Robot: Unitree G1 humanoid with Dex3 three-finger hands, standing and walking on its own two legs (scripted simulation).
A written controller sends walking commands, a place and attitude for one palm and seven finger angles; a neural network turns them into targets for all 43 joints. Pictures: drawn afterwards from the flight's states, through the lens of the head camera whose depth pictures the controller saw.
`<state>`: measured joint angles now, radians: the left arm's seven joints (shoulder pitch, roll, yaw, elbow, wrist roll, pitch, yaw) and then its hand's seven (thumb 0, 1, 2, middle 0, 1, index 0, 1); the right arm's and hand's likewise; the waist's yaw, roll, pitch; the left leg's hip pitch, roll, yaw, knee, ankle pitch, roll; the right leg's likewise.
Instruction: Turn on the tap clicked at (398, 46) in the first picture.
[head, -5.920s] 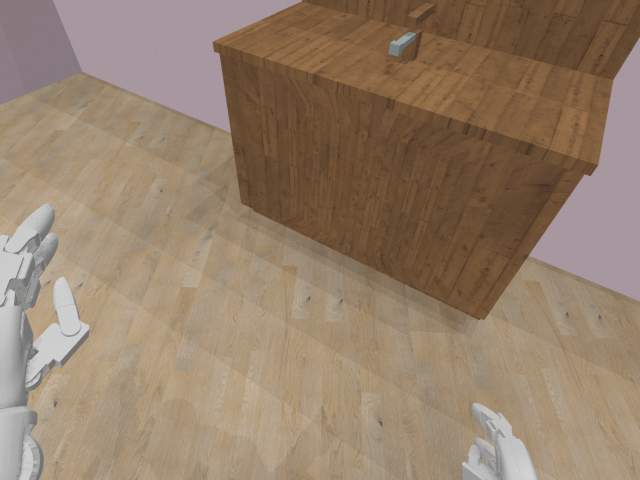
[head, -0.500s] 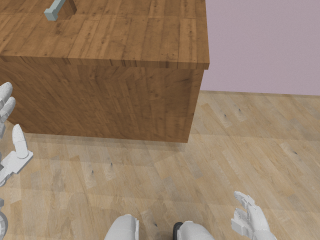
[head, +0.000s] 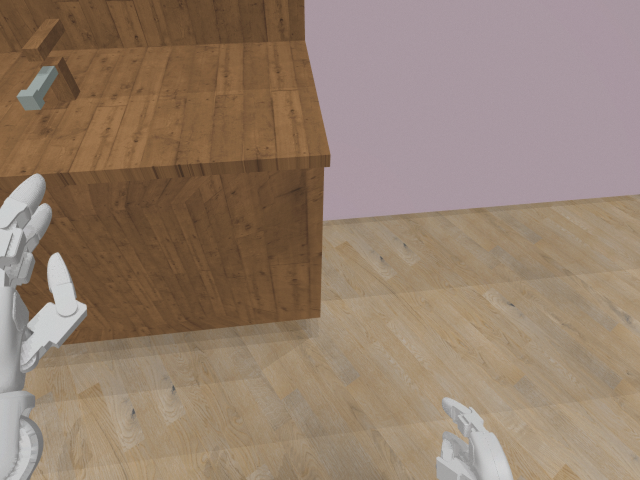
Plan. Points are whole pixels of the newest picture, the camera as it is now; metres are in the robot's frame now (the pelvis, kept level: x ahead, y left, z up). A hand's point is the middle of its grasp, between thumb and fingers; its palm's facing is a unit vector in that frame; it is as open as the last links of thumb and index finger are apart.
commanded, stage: turn to face it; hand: left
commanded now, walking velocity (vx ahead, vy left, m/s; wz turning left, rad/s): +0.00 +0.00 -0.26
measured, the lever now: (31, 99) +0.67 +0.63 +0.08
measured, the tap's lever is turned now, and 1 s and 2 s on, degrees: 0 0 0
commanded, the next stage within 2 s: take the last steps up to it in 0.10 s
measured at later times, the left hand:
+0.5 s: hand (109, 329) +0.19 +0.20 +0.18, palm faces +0.36 -0.82 -0.44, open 7.4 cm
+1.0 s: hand (123, 262) +0.26 +0.22 +0.18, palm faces +0.36 -0.80 -0.48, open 7.4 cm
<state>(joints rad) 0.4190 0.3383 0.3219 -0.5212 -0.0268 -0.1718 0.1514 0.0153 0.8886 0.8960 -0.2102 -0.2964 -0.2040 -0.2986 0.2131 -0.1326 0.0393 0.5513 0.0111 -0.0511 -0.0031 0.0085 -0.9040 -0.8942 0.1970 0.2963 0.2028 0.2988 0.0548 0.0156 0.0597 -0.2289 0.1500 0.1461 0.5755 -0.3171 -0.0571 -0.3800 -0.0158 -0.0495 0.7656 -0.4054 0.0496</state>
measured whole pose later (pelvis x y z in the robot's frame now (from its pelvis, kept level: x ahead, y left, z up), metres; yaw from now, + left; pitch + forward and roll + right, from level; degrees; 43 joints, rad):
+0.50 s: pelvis -0.02 -0.03 +0.00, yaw -4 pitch +0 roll +0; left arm 0.54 0.39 0.39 -0.49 -0.01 -0.24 0.16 0.01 0.88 0.89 -0.22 -0.30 -0.21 -0.30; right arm 0.28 -0.26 -0.06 0.63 0.00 -0.05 -0.07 0.01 -0.91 -0.90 0.19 0.30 0.20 0.30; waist -0.03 -0.01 -0.02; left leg -0.22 0.01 0.07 0.52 -0.29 0.03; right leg -0.41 0.01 -0.06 0.83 -0.42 -0.01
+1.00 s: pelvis +0.04 +0.00 +0.00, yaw -2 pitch +1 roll +2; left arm 0.52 0.37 0.37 -0.53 -0.01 -0.27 0.16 0.01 0.88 0.89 -0.22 -0.30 -0.21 -0.30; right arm 0.21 -0.26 -0.06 0.62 0.00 -0.06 -0.06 0.01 -0.91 -0.89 0.20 0.30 0.20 0.30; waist 0.01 -0.01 0.08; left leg -0.32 0.06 0.14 0.52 -0.22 0.00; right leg -0.19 -0.14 -0.11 0.54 -0.35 0.05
